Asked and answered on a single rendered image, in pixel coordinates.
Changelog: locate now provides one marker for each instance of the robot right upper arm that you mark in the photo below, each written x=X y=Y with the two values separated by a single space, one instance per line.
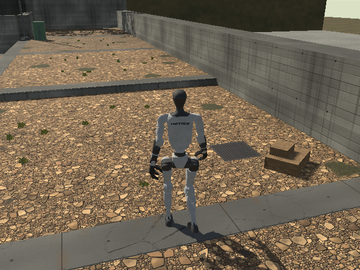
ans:
x=199 y=127

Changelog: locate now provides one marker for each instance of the robot left upper arm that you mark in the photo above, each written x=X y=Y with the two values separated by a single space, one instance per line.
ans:
x=160 y=129

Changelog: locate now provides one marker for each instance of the right robot foot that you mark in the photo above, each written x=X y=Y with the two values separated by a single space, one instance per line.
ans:
x=193 y=228

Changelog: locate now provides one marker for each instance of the robot right forearm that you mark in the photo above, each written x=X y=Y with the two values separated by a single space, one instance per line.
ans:
x=203 y=146

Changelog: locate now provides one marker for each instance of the right robot hand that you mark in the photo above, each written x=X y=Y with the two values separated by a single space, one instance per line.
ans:
x=198 y=153

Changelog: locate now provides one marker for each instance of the robot left forearm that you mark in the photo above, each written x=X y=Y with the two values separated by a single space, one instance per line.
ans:
x=154 y=154

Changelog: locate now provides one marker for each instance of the humanoid robot head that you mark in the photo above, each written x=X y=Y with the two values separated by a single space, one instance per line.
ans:
x=179 y=98

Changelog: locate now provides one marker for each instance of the left robot hand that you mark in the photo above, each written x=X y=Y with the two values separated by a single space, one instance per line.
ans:
x=153 y=172

